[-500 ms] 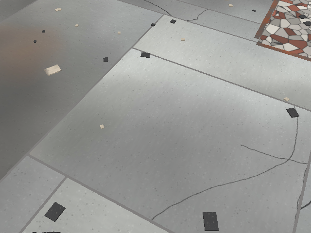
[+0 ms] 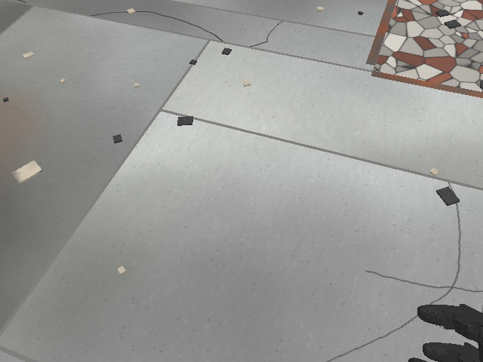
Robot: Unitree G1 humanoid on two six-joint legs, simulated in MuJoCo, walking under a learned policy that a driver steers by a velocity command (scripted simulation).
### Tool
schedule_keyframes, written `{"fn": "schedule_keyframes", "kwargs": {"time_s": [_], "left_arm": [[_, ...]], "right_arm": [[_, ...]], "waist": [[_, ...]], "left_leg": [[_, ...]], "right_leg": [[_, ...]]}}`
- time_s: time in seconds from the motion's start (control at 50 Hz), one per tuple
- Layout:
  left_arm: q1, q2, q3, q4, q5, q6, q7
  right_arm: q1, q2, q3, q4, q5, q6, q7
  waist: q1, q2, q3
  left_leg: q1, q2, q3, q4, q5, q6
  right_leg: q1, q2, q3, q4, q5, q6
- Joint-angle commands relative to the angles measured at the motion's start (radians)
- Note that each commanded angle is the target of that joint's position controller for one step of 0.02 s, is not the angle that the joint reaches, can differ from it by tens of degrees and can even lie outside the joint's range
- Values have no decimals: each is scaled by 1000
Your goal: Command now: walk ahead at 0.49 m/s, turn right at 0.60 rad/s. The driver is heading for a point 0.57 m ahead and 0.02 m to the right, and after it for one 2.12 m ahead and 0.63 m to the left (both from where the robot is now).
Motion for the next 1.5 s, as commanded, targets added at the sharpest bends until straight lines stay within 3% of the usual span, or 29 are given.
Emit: {"fn": "schedule_keyframes", "kwargs": {"time_s": [0.02,0.06,0.08,0.1,0.12,0.16,0.2,0.3,0.48,0.52,0.56,0.58,0.6,0.62,0.64,0.72,0.84,1.0,1.04,1.08,1.1,1.12,1.14,1.16,1.18,1.22,1.3,1.4,1.5], "left_arm": [[-3,168,49,-41,-1,-2,10],[-21,143,42,-48,4,6,6],[-34,96,23,-70,19,6,0],[103,23,1,-84,-2,-2,1],[123,87,3,-79,-12,-8,1],[-49,173,28,-94,-6,1,2],[-101,139,32,-113,8,6,-4],[-129,46,6,-118,15,18,-9],[-393,48,-15,-176,10,-19,-54],[-390,71,-6,-181,14,-20,-57],[-198,129,30,-124,23,-24,-50],[-23,191,56,-83,30,-22,-37],[68,308,78,-69,43,-17,-25],[78,227,58,-70,36,-17,-23],[16,178,38,-66,32,-23,-25],[-172,68,10,-54,40,-52,-34],[-173,99,25,6,50,-77,-15],[-72,169,47,72,17,-35,-1],[-87,197,54,70,12,-19,5],[-109,217,58,63,6,-1,12],[-108,201,49,56,10,-4,16],[-28,71,11,8,48,-21,7],[-48,72,-5,-10,36,-63,-8],[-170,148,16,-38,-5,-87,-21],[-207,139,11,-55,-11,-101,-22],[-194,141,20,-35,30,-97,-8],[-188,101,14,-42,48,-57,-7],[-379,58,-9,-92,38,-61,-18],[-432,111,6,-116,21,-81,-39]], "right_arm": [[-42,-121,-41,-77,6,-22,3],[98,-150,-64,-48,0,-28,-7],[245,-191,-77,-37,-16,-31,-15],[368,-271,-98,-8,-32,-20,-18],[373,-204,-84,-4,-5,-14,-10],[264,-111,-56,-21,-5,4,-22],[209,-76,-42,-3,-18,5,-25],[232,-112,-56,59,-2,-18,-13],[346,-189,-70,149,32,19,-17],[353,-204,-72,166,39,33,-20],[348,-194,-61,178,44,45,-24],[342,-151,-40,165,27,41,-26],[429,-31,2,121,6,26,-20],[400,-90,-12,141,27,9,-21],[325,-160,-36,114,54,2,-19],[311,-109,-41,123,32,41,-23],[229,-58,-33,91,26,67,-18],[5,-45,-15,-22,20,63,33],[35,-73,-29,-37,20,68,40],[225,-136,-68,-3,24,75,33],[388,-199,-102,37,26,83,15],[419,-315,-127,46,31,87,-4],[416,-294,-110,4,24,69,4],[396,-221,-89,10,16,55,10],[353,-194,-81,11,17,45,9],[240,-133,-63,-14,10,40,2],[240,-149,-66,-24,10,36,-18],[303,-173,-74,-2,19,51,-43],[354,-166,-76,23,27,64,-49]], "waist": [[-47,-149,-1],[-121,-153,-75],[-191,-105,-219],[-165,171,-398],[-157,258,-408],[-168,44,-147],[-121,29,-33],[-96,23,4],[-165,17,46],[-142,35,35],[-24,28,-82],[56,-7,-204],[25,-253,-354],[52,-236,-413],[42,-197,-249],[-80,-180,-56],[-91,-106,20],[-20,-77,82],[-56,-109,33],[-172,-123,-85],[-254,-79,-169],[-178,178,-239],[-178,150,-408],[-217,56,-311],[-186,16,-191],[-103,-34,-92],[-72,-14,-71],[-142,32,-30],[-152,58,-26]], "left_leg": [[139,-18,1,-35,-66,33],[357,-29,37,-85,-106,81],[625,90,-61,-42,-120,141],[1020,337,-479,-89,-305,299],[1027,410,-725,-193,-531,324],[752,330,-443,-236,-507,243],[545,254,-253,-297,-324,220],[468,235,-85,-390,-140,266],[578,236,64,-378,-37,221],[631,257,67,-323,75,204],[575,199,114,-78,335,162],[404,152,142,164,196,121],[3,-8,162,568,-388,47],[-95,-28,-3,726,-648,46],[-171,22,-21,765,-589,59],[-22,122,-6,634,-341,42],[-67,107,-17,412,-97,18],[-95,69,110,113,-93,93],[-3,11,169,109,-193,131],[260,-75,215,85,-243,183],[540,-81,152,34,-197,223],[883,168,-325,-15,-275,371],[1021,312,-777,-197,-414,495],[968,291,-664,-246,-401,427],[827,249,-521,-244,-331,387],[580,169,-333,-257,-117,336],[416,119,-221,-302,56,341],[350,52,-160,-289,-93,268],[441,103,-292,-196,-199,242]], "right_leg": [[-52,-263,224,-12,315,-112],[-60,-207,211,136,468,-76],[-165,-152,162,374,392,-42],[-516,0,29,753,-22,41],[-667,-45,34,920,-244,56],[-703,-136,-19,963,-87,69],[-638,-193,-33,870,-9,64],[-612,-206,-53,661,80,69],[-517,-178,-159,218,296,47],[-469,-155,-180,173,224,19],[-147,-99,-223,93,243,-26],[141,-194,-122,128,253,-69],[503,-490,335,87,136,-221],[462,-535,516,-34,44,-249],[340,-497,356,-53,51,-199],[-33,-370,21,-191,197,-126],[-69,-344,-217,-254,391,-111],[145,-402,-342,-182,534,-71],[184,-402,-371,-65,850,-48],[146,-371,-401,220,1073,-14],[-21,-329,-410,473,922,25],[-455,-171,-392,852,131,96],[-640,-46,-134,1033,-276,103],[-737,-108,-63,1045,-199,81],[-742,-150,-76,970,-110,61],[-620,-216,-80,810,-3,68],[-538,-212,-108,651,89,127],[-471,-143,-121,269,389,155],[-410,-115,-79,126,370,125]]}}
